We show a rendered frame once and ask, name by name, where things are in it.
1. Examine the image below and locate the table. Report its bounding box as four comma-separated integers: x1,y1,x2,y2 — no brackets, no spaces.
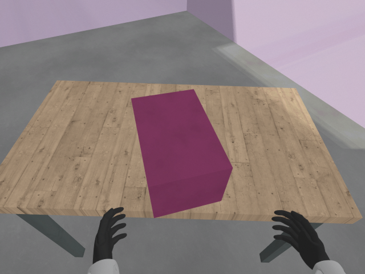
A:
0,80,363,263

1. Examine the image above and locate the carton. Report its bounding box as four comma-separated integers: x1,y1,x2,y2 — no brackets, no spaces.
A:
131,89,233,218

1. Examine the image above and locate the right robot forearm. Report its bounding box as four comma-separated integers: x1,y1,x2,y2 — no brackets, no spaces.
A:
311,260,346,274

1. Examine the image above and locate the left robot forearm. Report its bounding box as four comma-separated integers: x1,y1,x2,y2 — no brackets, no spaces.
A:
87,259,119,274

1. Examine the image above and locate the robot left hand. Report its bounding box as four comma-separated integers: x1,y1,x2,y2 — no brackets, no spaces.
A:
93,207,127,264

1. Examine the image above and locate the robot right hand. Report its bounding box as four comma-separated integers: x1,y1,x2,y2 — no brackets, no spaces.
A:
271,210,330,270

